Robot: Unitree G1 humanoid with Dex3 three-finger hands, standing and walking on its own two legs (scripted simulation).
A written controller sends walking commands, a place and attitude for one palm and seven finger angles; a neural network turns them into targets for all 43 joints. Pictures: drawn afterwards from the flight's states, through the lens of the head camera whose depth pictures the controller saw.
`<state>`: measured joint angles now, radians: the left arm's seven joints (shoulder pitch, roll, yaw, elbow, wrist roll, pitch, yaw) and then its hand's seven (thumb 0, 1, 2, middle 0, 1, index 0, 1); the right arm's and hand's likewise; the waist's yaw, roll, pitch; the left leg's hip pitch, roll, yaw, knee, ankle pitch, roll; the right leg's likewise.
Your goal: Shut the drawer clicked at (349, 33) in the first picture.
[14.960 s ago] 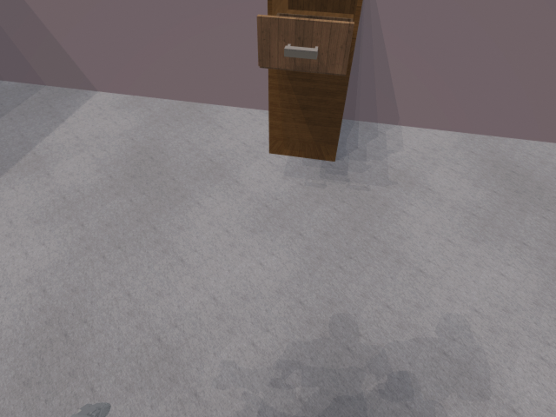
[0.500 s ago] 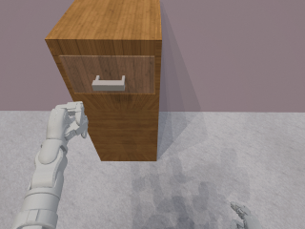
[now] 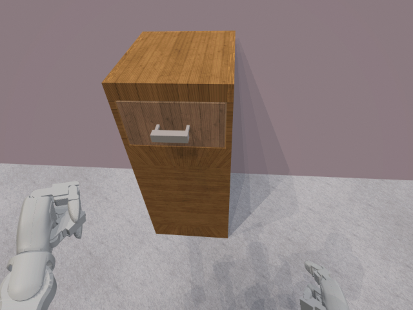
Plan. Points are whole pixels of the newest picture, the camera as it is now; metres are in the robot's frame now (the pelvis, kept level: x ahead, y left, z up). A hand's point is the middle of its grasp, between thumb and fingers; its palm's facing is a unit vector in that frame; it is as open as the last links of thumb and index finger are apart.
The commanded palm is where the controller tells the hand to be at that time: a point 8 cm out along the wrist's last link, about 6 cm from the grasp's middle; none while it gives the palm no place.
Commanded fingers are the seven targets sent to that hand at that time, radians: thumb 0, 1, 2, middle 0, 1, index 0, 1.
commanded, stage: draw the hand back to the body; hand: left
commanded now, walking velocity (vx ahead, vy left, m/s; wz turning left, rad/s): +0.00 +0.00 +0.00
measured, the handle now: (171, 131) +0.64 +0.19 -0.03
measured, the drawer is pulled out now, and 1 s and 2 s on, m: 0.00 0.00 0.00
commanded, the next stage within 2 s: step back with the hand held close in 0.32 s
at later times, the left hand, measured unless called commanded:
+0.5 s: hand (55, 230) +0.18 +0.24 +0.16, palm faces +0.41 -0.83 -0.38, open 3.2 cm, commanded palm +0.13 +0.28 +0.17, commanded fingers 0.00 0.90 0.90 -1.40 -1.60 -1.40 -1.60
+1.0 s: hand (31, 256) +0.15 +0.26 +0.15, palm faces +0.31 -0.82 -0.49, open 3.2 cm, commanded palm +0.08 +0.30 +0.17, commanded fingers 0.00 0.90 0.90 -1.40 -1.60 -1.40 -1.60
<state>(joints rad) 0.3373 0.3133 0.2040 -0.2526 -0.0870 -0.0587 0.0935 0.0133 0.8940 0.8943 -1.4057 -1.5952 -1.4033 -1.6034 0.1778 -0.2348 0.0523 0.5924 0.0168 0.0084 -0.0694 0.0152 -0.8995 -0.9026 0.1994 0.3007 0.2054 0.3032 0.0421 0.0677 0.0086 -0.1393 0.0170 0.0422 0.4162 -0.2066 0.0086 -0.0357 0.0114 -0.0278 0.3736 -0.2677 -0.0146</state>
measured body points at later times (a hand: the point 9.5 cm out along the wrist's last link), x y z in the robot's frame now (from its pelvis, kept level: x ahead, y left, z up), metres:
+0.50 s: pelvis +0.00 +0.00 +0.00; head -0.02 -0.02 +0.45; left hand +0.15 +0.28 +0.18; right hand +0.20 -0.22 -0.08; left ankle +0.02 +0.11 -0.74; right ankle -0.04 -0.11 -0.74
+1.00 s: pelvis -0.05 +0.02 -0.01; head -0.02 +0.02 +0.44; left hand +0.12 +0.30 +0.18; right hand +0.13 -0.22 -0.09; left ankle +0.02 +0.11 -0.74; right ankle -0.04 -0.11 -0.74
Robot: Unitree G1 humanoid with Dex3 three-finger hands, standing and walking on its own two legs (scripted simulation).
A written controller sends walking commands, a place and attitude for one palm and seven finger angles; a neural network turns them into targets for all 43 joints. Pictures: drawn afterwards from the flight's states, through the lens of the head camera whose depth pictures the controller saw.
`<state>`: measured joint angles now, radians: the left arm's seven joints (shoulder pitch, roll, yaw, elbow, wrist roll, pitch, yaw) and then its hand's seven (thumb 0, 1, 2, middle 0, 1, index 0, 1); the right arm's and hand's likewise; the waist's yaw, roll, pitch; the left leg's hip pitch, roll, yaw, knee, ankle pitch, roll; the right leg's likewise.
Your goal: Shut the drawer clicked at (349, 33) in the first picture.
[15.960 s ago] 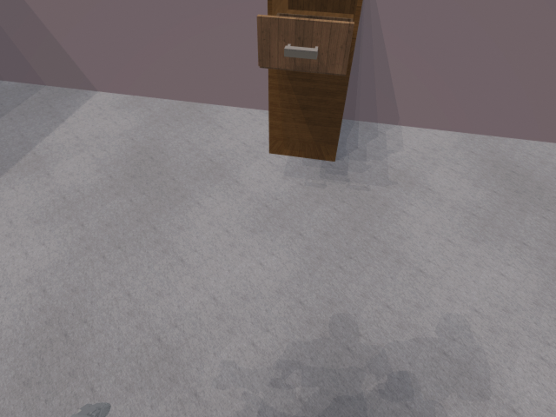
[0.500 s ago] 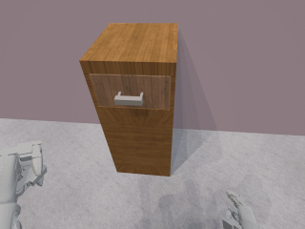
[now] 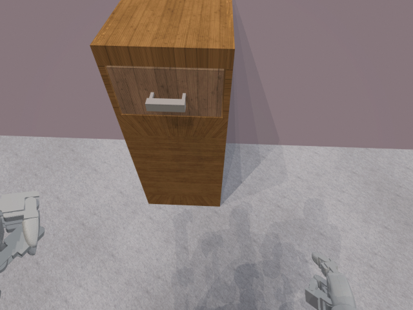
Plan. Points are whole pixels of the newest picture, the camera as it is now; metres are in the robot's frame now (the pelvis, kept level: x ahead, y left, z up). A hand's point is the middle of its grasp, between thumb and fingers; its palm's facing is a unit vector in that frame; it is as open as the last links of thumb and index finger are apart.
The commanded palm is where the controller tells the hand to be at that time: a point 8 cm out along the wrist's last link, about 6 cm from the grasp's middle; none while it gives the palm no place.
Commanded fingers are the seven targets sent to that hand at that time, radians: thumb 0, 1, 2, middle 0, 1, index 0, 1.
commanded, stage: step back with the hand held close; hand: left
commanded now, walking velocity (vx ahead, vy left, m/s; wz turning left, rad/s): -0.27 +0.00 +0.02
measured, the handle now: (167, 100) +0.69 +0.16 -0.02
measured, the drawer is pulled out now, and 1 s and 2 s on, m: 0.00 0.00 0.00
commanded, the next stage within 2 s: stop stepping back and stand still in 0.72 s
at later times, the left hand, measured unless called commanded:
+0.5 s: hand out of the picture +0.11 +0.26 +0.16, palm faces +0.41 -0.80 -0.43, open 3.2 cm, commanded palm +0.04 +0.30 +0.18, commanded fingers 0.00 0.90 0.90 -1.40 -1.60 -1.40 -1.60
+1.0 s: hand out of the picture +0.03 +0.23 +0.16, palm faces +0.27 -0.85 -0.46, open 3.2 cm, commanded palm -0.01 +0.28 +0.18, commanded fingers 0.00 0.90 0.90 -1.40 -1.60 -1.40 -1.60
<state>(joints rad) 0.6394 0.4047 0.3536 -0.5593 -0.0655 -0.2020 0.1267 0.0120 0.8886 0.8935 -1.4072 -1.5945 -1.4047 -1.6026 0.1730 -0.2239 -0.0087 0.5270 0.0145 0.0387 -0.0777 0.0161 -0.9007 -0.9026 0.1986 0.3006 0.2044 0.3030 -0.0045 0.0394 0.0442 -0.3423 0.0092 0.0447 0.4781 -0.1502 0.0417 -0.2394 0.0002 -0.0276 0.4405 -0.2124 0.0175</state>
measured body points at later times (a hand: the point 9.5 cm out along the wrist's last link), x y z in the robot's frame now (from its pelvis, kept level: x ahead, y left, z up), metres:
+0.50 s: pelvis -0.08 +0.01 -0.02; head -0.06 +0.03 +0.43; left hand +0.08 +0.30 +0.18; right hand +0.11 -0.23 -0.09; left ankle +0.02 +0.09 -0.74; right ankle -0.01 -0.13 -0.73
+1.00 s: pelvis -0.15 +0.00 -0.02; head -0.18 +0.02 +0.43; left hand +0.01 +0.27 +0.19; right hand -0.04 -0.27 -0.10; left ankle +0.02 +0.09 -0.73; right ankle -0.25 -0.13 -0.74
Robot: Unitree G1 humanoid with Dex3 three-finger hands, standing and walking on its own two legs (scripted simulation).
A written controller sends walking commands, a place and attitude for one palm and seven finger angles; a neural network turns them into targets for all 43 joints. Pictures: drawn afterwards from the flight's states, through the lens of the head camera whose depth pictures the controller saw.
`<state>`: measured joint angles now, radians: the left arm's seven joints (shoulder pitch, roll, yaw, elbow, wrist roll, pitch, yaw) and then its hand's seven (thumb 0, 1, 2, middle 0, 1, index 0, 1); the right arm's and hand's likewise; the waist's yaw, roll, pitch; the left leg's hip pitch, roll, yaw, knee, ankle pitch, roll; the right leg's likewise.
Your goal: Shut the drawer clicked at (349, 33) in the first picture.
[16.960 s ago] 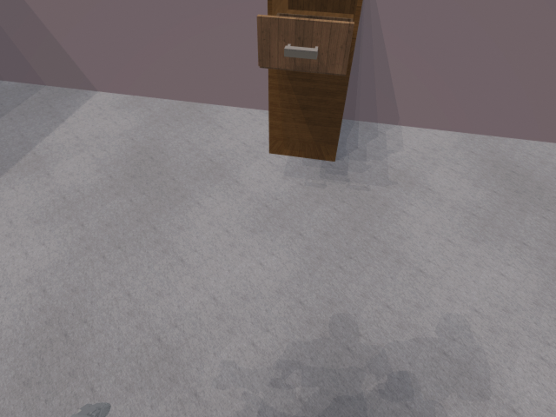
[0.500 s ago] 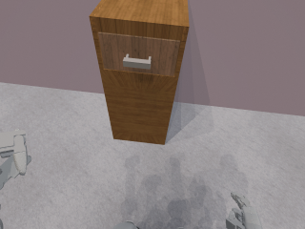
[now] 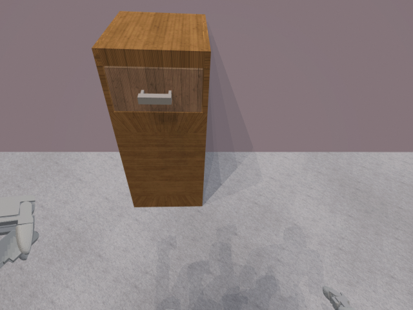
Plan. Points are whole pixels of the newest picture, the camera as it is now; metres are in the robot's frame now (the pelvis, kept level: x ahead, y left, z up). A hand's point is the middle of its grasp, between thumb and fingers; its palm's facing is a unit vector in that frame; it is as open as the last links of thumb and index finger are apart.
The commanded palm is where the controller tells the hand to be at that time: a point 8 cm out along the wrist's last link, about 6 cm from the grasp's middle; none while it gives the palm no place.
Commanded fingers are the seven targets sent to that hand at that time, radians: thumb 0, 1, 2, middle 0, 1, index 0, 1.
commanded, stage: stop stepping back and stand still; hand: left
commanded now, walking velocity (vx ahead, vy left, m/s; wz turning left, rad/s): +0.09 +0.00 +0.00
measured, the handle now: (155, 95) +0.83 +0.20 +0.00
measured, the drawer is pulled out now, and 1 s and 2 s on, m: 0.00 0.00 0.00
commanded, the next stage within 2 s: let the arm hang, fingers relaxed in 1.06 s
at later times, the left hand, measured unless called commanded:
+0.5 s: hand out of the picture +0.16 +0.31 +0.17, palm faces +0.45 -0.80 -0.39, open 3.2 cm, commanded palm +0.10 +0.33 +0.20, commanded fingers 0.00 0.90 0.90 -1.40 -1.60 -1.40 -1.60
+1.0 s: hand (9, 234) +0.18 +0.27 +0.18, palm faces +0.34 -0.82 -0.46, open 3.2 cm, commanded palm +0.11 +0.31 +0.20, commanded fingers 0.00 0.90 0.90 -1.40 -1.60 -1.40 -1.60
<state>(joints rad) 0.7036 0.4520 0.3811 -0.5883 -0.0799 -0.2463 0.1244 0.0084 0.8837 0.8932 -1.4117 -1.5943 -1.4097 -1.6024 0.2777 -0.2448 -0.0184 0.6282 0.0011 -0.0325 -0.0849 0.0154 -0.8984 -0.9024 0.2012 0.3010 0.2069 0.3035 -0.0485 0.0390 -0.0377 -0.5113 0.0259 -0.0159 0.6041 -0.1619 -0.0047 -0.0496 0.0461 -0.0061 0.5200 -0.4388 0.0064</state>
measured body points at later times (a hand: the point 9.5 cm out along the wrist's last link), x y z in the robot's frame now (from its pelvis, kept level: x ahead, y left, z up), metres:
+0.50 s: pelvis -0.03 +0.05 +0.01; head -0.03 +0.06 +0.46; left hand +0.13 +0.35 +0.19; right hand +0.14 -0.17 -0.07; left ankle +0.02 +0.14 -0.72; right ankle -0.07 -0.08 -0.71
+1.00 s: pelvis -0.01 +0.03 +0.02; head +0.00 +0.03 +0.47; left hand +0.15 +0.31 +0.20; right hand +0.14 -0.22 -0.07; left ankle +0.01 +0.14 -0.72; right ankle -0.05 -0.06 -0.72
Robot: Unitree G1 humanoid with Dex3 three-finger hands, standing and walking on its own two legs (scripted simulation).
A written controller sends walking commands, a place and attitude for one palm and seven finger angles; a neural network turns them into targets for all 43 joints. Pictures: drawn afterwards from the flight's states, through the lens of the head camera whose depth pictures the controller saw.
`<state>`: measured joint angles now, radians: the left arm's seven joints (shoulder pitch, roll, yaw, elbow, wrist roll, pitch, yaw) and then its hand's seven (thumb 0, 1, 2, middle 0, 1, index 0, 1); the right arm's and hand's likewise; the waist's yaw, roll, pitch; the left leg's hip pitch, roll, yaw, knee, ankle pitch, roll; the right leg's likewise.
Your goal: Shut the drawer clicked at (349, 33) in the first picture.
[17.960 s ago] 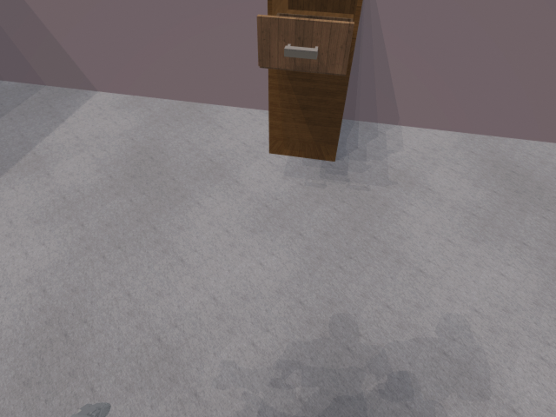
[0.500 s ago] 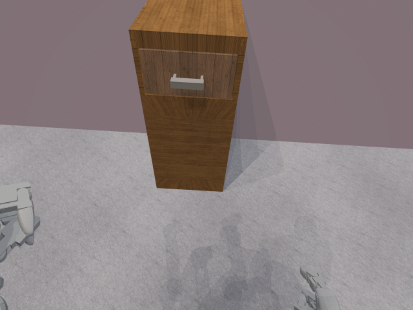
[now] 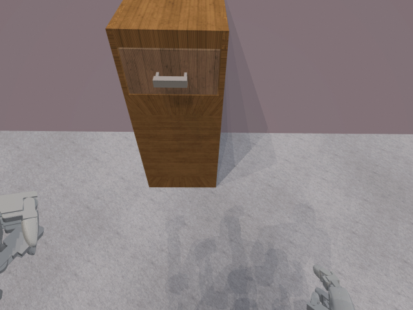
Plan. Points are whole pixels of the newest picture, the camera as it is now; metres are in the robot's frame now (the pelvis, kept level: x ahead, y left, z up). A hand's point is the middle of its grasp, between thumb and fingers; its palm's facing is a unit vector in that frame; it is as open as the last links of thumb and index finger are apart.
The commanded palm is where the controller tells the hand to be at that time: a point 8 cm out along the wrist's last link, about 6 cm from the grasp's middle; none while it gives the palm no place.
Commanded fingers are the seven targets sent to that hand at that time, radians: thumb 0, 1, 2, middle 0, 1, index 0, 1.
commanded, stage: stop stepping back and stand still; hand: left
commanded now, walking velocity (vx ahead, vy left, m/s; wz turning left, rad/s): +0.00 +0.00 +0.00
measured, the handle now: (171, 78) +0.85 +0.16 -0.02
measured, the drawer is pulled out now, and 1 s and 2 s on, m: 0.00 0.00 0.00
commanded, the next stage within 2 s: let the arm hang, fingers relaxed in 0.06 s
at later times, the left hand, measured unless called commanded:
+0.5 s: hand out of the picture +0.01 +0.20 -0.18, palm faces +0.08 -0.97 -0.22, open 3.2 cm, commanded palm none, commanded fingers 0.00 0.90 0.90 -0.68 -0.82 -0.68 -0.82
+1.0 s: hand out of the picture -0.04 +0.18 -0.17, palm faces +0.07 -0.98 -0.19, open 7.1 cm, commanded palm none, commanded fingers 0.00 0.90 0.90 -0.20 -0.30 -0.20 -0.30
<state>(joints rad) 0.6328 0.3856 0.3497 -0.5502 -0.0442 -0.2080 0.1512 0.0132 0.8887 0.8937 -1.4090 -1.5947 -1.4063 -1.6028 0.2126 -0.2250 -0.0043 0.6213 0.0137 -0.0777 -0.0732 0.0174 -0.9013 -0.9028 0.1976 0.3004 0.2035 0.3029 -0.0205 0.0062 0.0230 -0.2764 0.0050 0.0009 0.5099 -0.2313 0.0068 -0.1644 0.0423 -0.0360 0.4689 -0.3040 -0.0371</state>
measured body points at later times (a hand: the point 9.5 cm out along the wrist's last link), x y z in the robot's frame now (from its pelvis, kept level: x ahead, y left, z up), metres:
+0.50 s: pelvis -0.02 +0.01 +0.00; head +0.00 +0.03 +0.45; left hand +0.00 +0.25 -0.16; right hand +0.04 -0.24 -0.14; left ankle +0.02 +0.11 -0.74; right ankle -0.03 -0.09 -0.74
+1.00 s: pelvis -0.02 +0.02 +0.00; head -0.01 +0.01 +0.45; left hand -0.04 +0.23 -0.16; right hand -0.03 -0.19 -0.16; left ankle +0.02 +0.11 -0.74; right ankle -0.03 -0.09 -0.74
